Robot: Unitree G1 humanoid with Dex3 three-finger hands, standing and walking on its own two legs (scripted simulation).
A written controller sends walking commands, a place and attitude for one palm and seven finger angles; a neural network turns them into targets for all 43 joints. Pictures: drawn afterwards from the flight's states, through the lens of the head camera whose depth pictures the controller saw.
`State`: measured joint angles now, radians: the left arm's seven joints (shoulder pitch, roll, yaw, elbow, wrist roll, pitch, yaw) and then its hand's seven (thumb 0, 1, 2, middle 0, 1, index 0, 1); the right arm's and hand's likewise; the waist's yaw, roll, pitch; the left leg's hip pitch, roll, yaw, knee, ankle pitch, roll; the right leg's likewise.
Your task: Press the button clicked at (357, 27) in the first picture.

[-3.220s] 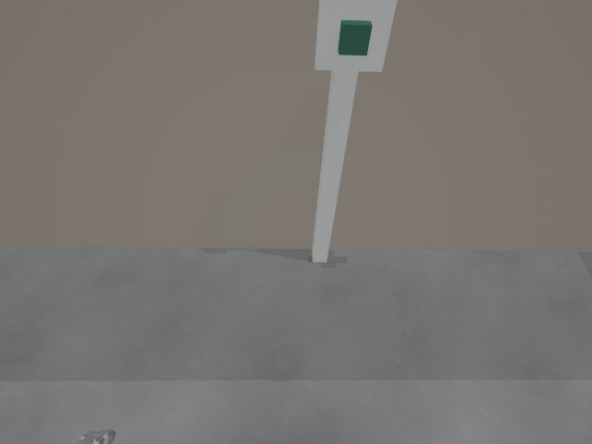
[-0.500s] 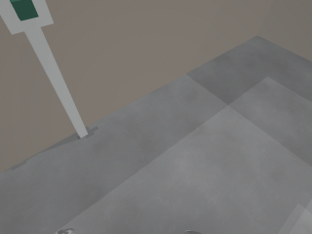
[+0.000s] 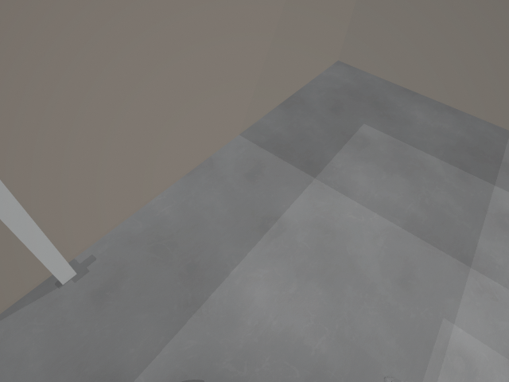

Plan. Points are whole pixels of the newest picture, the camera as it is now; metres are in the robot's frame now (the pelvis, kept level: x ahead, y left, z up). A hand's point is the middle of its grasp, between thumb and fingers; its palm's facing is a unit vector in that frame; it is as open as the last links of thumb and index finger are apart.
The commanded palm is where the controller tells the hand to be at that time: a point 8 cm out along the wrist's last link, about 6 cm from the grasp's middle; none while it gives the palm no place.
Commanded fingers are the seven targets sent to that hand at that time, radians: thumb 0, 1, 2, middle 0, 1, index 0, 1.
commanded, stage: walk to a spot facing it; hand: left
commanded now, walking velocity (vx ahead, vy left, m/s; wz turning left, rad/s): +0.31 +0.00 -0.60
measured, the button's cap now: out of the picture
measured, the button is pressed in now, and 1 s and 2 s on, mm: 0 0 0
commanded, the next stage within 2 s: turn to face it in 0.46 s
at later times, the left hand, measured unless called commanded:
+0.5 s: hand (224, 261) +0.38 +0.09 -0.16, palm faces -0.38 -0.91 -0.15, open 7.4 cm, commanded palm none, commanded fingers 0.00 0.90 0.90 -0.20 -0.30 -0.20 -0.30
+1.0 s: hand (221, 247) +0.43 +0.11 -0.18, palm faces -0.14 -0.98 -0.13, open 7.3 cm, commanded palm none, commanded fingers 0.00 0.90 0.90 -0.20 -0.30 -0.20 -0.30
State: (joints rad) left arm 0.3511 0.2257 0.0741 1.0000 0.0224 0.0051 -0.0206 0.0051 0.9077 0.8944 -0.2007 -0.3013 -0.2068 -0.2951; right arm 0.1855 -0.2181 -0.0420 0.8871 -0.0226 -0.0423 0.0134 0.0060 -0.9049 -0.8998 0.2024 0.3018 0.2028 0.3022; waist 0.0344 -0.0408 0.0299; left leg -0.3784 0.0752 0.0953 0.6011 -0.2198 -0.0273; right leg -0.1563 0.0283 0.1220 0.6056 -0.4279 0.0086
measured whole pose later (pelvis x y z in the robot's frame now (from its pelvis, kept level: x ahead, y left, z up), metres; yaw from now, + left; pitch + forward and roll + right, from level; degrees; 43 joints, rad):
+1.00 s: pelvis +0.30 -0.04 +0.00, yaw -11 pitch +0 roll -2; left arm 0.17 0.17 0.05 0.96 0.02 0.01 0.02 0.00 0.92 0.89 -0.20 -0.30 -0.21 -0.29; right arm 0.24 -0.16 -0.04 0.98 -0.02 0.04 0.01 0.00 -0.92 -0.90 0.20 0.30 0.20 0.30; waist -0.01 -0.04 0.03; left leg -0.33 0.06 0.11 0.67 -0.34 0.00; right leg -0.27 -0.07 -0.27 0.62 -0.33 -0.02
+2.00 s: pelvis +0.30 -0.05 +0.00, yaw +23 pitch +1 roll +0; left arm 0.24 0.29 0.08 0.93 0.02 0.07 0.02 0.01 0.91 0.89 -0.20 -0.30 -0.20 -0.29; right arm 0.12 -0.23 -0.06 0.88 -0.01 0.03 0.03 0.00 -0.91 -0.90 0.20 0.30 0.20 0.30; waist 0.02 -0.07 0.11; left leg -0.34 0.01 0.08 0.67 -0.35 0.04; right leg -0.39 -0.16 -0.12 1.01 -0.55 0.09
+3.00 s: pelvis +0.29 -0.04 +0.01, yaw +54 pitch -1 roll -1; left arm 0.26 0.28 0.07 0.99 0.02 0.07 0.02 0.01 0.91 0.89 -0.19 -0.30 -0.20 -0.29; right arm 0.12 -0.19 -0.02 0.92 -0.01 0.02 0.00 0.00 -0.90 -0.90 0.20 0.30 0.20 0.30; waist 0.03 -0.05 0.08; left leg -0.23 0.00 0.05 0.51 -0.28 0.05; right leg -0.43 -0.10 -0.06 1.07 -0.45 0.08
